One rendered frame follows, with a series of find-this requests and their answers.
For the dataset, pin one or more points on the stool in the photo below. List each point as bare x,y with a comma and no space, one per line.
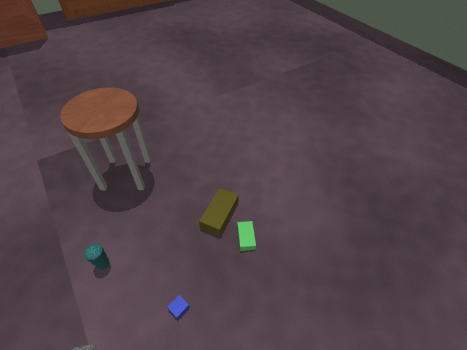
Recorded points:
103,112

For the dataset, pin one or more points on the bookshelf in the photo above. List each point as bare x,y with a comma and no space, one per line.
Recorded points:
74,9

